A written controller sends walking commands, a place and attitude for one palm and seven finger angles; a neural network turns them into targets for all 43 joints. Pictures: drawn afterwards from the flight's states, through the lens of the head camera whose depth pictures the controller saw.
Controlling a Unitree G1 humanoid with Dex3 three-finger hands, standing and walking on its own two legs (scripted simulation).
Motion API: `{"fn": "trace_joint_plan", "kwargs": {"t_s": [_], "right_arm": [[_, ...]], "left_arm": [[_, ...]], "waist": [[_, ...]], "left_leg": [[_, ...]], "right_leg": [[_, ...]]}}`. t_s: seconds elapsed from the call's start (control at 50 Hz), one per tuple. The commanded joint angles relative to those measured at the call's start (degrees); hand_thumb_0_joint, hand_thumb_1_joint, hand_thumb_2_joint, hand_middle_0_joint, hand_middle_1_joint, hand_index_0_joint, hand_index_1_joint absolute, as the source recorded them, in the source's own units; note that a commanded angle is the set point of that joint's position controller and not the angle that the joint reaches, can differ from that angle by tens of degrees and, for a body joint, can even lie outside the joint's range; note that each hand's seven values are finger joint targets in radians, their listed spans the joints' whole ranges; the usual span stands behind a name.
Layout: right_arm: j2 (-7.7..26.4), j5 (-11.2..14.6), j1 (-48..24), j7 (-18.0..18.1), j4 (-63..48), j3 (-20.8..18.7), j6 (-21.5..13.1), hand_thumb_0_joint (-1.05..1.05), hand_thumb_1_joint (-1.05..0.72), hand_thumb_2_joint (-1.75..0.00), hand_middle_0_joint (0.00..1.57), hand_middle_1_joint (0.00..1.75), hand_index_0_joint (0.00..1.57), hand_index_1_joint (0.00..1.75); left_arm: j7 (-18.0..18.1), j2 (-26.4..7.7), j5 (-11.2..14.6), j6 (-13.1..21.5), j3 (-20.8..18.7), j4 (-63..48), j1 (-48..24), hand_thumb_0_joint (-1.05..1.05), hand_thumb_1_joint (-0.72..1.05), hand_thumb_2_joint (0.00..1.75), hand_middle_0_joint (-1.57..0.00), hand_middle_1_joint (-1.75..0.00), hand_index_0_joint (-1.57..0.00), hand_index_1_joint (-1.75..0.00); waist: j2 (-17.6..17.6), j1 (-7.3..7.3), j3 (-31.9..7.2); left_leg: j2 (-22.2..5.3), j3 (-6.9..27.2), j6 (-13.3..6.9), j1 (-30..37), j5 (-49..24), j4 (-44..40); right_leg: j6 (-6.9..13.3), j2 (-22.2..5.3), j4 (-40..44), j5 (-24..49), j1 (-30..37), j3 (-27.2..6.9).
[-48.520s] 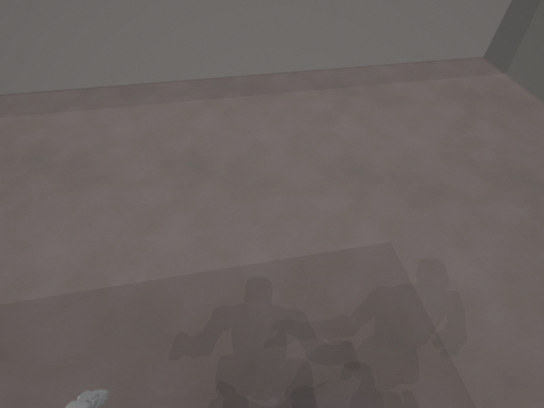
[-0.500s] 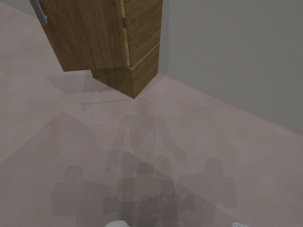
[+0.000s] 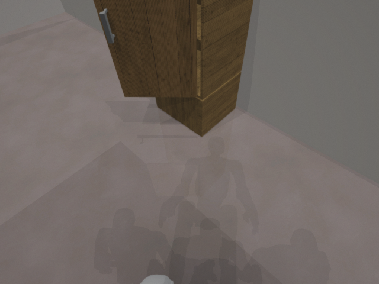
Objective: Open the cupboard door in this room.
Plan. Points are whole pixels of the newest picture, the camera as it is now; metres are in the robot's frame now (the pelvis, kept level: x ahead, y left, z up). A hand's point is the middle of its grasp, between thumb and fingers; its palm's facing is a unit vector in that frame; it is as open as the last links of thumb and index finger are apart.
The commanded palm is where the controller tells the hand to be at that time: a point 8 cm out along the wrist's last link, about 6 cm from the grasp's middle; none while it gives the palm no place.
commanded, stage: take the last steps up to it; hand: left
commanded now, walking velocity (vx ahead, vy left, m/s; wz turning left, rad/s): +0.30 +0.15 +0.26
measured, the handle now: (108, 26) +1.08 +0.43 +0.02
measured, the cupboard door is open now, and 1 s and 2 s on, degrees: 41 41 41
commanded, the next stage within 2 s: come to a stop and stand still in 1.34 s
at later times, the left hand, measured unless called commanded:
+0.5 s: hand out of the picture +0.11 +0.30 -0.17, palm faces +0.15 -0.97 -0.19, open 7.4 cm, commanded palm none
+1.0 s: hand (95, 207) +0.33 +0.31 -0.16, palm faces +0.17 -0.96 -0.21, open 7.1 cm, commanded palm none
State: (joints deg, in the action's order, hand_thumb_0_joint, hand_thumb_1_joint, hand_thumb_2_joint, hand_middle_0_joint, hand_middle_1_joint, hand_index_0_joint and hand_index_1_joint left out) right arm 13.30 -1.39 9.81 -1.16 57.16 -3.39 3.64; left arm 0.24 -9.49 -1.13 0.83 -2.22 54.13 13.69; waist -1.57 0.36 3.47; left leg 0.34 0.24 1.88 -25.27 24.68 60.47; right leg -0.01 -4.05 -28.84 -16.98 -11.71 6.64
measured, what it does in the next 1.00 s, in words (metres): walks ahead: left foot, then right foot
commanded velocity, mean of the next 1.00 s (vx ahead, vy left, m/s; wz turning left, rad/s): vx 0.30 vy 0.10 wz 0.03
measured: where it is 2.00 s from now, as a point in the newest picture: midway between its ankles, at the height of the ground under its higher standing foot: (167, 232)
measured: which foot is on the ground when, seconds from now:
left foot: up 0.00-0.26, down 0.28-0.76, up 0.78-1.00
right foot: down 0.00-0.28, up 0.30-0.74, down 0.76-1.00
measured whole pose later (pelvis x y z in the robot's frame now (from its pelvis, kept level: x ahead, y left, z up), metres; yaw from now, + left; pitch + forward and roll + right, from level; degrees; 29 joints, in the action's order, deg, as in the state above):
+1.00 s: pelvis +0.29 +0.11 +0.01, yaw +6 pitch +1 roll +0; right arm 8.7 -1.8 16.2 -0.9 61.6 -2.8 -0.9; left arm 0.3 -10.1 -0.7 4.2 -4.6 58.3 12.8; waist 0.0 -0.8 2.0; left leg -6.1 -2.7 1.7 -27.7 15.8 47.5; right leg 2.0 -1.3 -21.7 -12.6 -9.8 8.2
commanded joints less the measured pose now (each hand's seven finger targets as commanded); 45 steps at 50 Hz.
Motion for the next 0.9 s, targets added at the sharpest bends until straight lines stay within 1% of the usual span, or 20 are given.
{"fn": "trace_joint_plan", "kwargs": {"t_s": [0.0,0.08,0.16,0.2,0.22,0.24,0.26,0.28,0.36,0.48,0.62,0.66,0.68,0.7,0.72,0.74,0.76,0.8,0.84,0.88], "right_arm": [[2.0,0.3,-6.1,-0.8,-5.6,-0.6,-2.1,0.0,-0.9,-0.9,0.2,0.3,0.2,0.3],[1.3,0.4,-8.1,-1.4,-6.2,-0.4,-2.5,0.0,-0.9,-0.9,0.2,0.3,0.2,0.3],[1.0,0.6,-7.5,-1.8,-6.7,-0.1,-3.2,0.0,-0.9,-0.9,0.2,0.3,0.2,0.3],[1.7,0.4,-0.9,-1.4,-4.7,-0.1,-3.8,0.0,-0.9,-0.9,0.2,0.3,0.2,0.3],[4.2,0.4,4.6,-0.9,-3.0,-0.6,-4.2,0.0,-0.9,-0.9,0.2,0.3,0.2,0.3],[9.2,-0.2,11.9,-0.1,-1.3,-2.0,-4.6,0.0,-0.9,-0.9,0.2,0.3,0.2,0.3],[14.0,-0.6,18.8,0.9,-0.5,-3.1,-4.6,0.0,-0.9,-0.9,0.2,0.3,0.2,0.3],[13.3,-0.6,18.5,1.5,0.3,-2.5,-4.5,0.0,-0.9,-0.9,0.2,0.3,0.2,0.3],[5.1,0.0,8.8,2.4,-1.8,0.1,-6.6,0.0,-0.9,-0.9,0.2,0.3,0.2,0.3],[3.5,0.1,13.7,2.5,1.9,0.5,-7.8,0.0,-0.9,-0.9,0.2,0.3,0.2,0.3],[3.1,-0.4,18.4,2.6,5.8,1.2,-7.5,0.0,-0.9,-0.9,0.2,0.3,0.2,0.3],[3.2,-0.4,18.1,2.6,6.6,1.3,-7.4,0.0,-0.9,-0.9,0.2,0.3,0.2,0.3],[3.5,-0.1,17.6,2.7,6.9,1.3,-7.4,0.0,-0.9,-0.9,0.2,0.3,0.2,0.3],[3.4,0.5,16.7,2.7,6.7,1.3,-7.6,0.0,-0.9,-0.9,0.2,0.3,0.2,0.3],[2.3,1.2,16.5,2.4,5.4,1.1,-7.9,0.0,-0.9,-0.9,0.2,0.3,0.2,0.3],[1.4,1.3,17.3,2.4,4.1,0.9,-7.8,0.0,-0.9,-0.9,0.2,0.3,0.2,0.3],[3.0,1.0,12.7,2.4,3.4,0.4,-7.1,0.0,-0.9,-0.9,0.2,0.3,0.2,0.3],[0.0,0.3,8.4,1.7,2.6,0.5,-6.0,0.0,-0.9,-0.9,0.2,0.3,0.2,0.3],[-2.2,-0.2,11.9,1.2,3.9,0.8,-4.9,0.0,-0.9,-0.9,0.2,0.3,0.2,0.3],[-3.5,0.0,13.0,0.6,4.2,0.6,-4.5,0.0,-0.9,-0.9,0.2,0.3,0.2,0.3]], "left_arm": [[0.8,-11.4,-0.4,2.0,-3.3,-0.3,7.1,0.0,0.9,0.9,-0.2,-0.3,-0.2,-0.3],[0.5,-12.0,-0.6,2.3,-3.6,2.6,10.0,0.0,0.9,0.9,-0.2,-0.3,-0.2,-0.3],[0.2,-13.0,-0.9,2.1,-3.9,3.5,7.7,0.0,0.9,0.9,-0.2,-0.3,-0.2,-0.3],[0.0,-13.6,-0.6,1.7,-4.2,3.4,5.0,0.0,0.9,0.9,-0.2,-0.3,-0.2,-0.3],[-0.4,-12.8,-0.4,1.3,-4.1,3.1,3.9,0.0,0.9,0.9,-0.2,-0.3,-0.2,-0.3],[-0.9,-9.5,-0.1,0.9,-3.5,2.0,3.7,0.0,0.9,0.9,-0.2,-0.3,-0.2,-0.3],[-1.0,-6.3,0.0,0.9,-2.4,-1.1,0.4,0.0,0.9,0.9,-0.2,-0.3,-0.2,-0.3],[-0.7,-6.3,-0.3,1.1,-2.0,-1.9,-3.2,0.0,0.9,0.9,-0.2,-0.3,-0.2,-0.3],[-1.4,-5.3,-0.6,0.6,-1.8,2.3,0.9,0.0,0.9,0.9,-0.2,-0.3,-0.2,-0.3],[-1.3,-4.0,-0.4,0.3,-1.1,1.3,-3.3,0.0,0.9,0.9,-0.2,-0.3,-0.2,-0.3],[-1.5,-3.5,-0.2,0.4,-0.7,-2.5,-12.5,0.0,0.9,0.9,-0.2,-0.3,-0.2,-0.3],[-1.4,-4.3,-0.2,0.7,-0.9,-2.3,-10.4,0.0,0.9,0.9,-0.2,-0.3,-0.2,-0.3],[-1.4,-4.8,-0.2,1.1,-1.3,-1.0,-5.4,0.0,0.9,0.9,-0.2,-0.3,-0.2,-0.3],[-1.1,-6.7,-0.3,1.7,-2.1,1.3,2.1,0.0,0.9,0.9,-0.2,-0.3,-0.2,-0.3],[-0.5,-11.6,-0.5,2.4,-3.6,3.7,11.6,0.0,0.9,0.9,-0.2,-0.3,-0.2,-0.3],[-0.2,-15.4,0.3,2.0,-4.2,4.7,15.4,0.0,0.9,0.9,-0.2,-0.3,-0.2,-0.3],[0.4,-13.4,0.8,1.8,-4.2,3.9,11.9,0.0,0.9,0.9,-0.2,-0.3,-0.2,-0.3],[0.8,-7.8,0.8,2.0,-2.5,1.6,3.4,0.0,0.9,0.9,-0.2,-0.3,-0.2,-0.3],[0.7,-5.0,0.3,2.9,-1.9,1.5,1.5,0.0,0.9,0.9,-0.2,-0.3,-0.2,-0.3],[0.4,-5.9,0.1,3.5,-2.3,2.2,1.3,0.0,0.9,0.9,-0.2,-0.3,-0.2,-0.3]], "waist": [[9.6,3.49,-1.4],[11.1,4.57,-0.8],[12.6,3.21,0.4],[10.2,-0.3,-0.9],[5.0,-2.89,-2.5],[-8.1,-6.12,-5.7],[-19.0,-8.28,-5.8],[-13.3,-8.19,-4.6],[-4.9,-0.89,-1.1],[-0.3,-0.7,-0.8],[-2.2,-2.45,3.1],[-1.3,-0.88,2.3],[-0.2,1.57,-0.2],[2.0,4.9,-3.8],[9.9,7.99,-10.1],[16.0,7.26,-12.9],[10.3,6.79,-8.3],[6.3,2.68,1.0],[9.4,-0.06,0.3],[7.0,-1.22,-1.1]], "left_leg": [[-2.5,-1.4,1.0,-8.5,-2.1,-5.0],[-2.9,-3.3,0.8,-7.9,-2.9,-12.8],[-2.5,-5.4,-0.2,1.3,-3.1,-22.7],[-0.3,-8.7,-0.7,13.3,-8.0,-31.3],[0.2,-8.9,-1.2,22.6,-7.2,-34.7],[-9.5,5.2,-5.3,31.7,0.1,-38.9],[-20.7,22.5,-10.9,33.4,3.3,-46.7],[-22.9,24.8,-14.3,28.7,5.3,-49.2],[-15.9,10.8,-12.0,19.1,-10.2,-50.0],[-14.3,3.8,-13.2,24.0,-30.9,-49.9],[-14.4,1.5,-12.0,23.8,-35.0,-47.4],[-13.8,0.5,-11.1,23.1,-39.4,-42.8],[-12.2,-0.9,-9.8,21.8,-43.3,-36.8],[-9.6,-2.4,-7.7,15.6,-43.2,-27.1],[-3.9,-6.5,-4.6,1.7,-28.7,-12.0],[1.8,-6.6,-2.4,-7.8,9.4,6.8],[-1.7,0.3,-2.8,-10.3,7.6,12.5],[-6.5,2.2,-2.1,-9.9,-2.8,9.3],[-7.4,0.0,-0.9,-4.5,-6.3,2.2],[-6.9,-2.4,-0.1,-1.0,-8.2,-5.5]], "right_leg": [[6.7,-16.3,15.2,10.9,10.7,-11.8],[7.0,-17.7,16.4,6.9,12.4,-10.3],[5.9,-18.4,15.6,0.4,4.9,-7.7],[3.8,-15.7,11.1,-2.1,-1.3,-3.5],[2.1,-13.0,4.5,-3.3,-6.8,-0.4],[-0.7,-6.9,-11.3,-7.7,-16.2,4.8],[-2.4,-0.8,-28.7,-19.0,-26.6,4.9],[-0.3,-2.2,-37.5,-18.0,-29.6,-1.9],[-0.3,-5.1,-39.5,-2.3,-25.4,-4.9],[-1.0,-3.3,-25.6,2.9,-24.2,-3.1],[0.9,-0.5,-12.3,3.7,-18.0,-0.9],[1.8,1.2,-7.9,2.9,-11.7,0.0],[2.4,2.7,-4.0,5.1,-3.8,0.9],[3.8,1.7,-1.0,8.5,9.6,-1.3],[8.9,-10.9,1.4,11.4,26.2,-17.7],[16.4,-24.9,10.1,15.4,29.8,-35.8],[16.3,-24.6,13.4,8.7,21.2,-36.2],[11.9,-18.6,17.1,3.2,4.7,-23.1],[9.4,-14.6,19.4,4.3,-1.5,-14.5],[9.1,-12.8,20.3,3.5,-3.5,-10.7]]}}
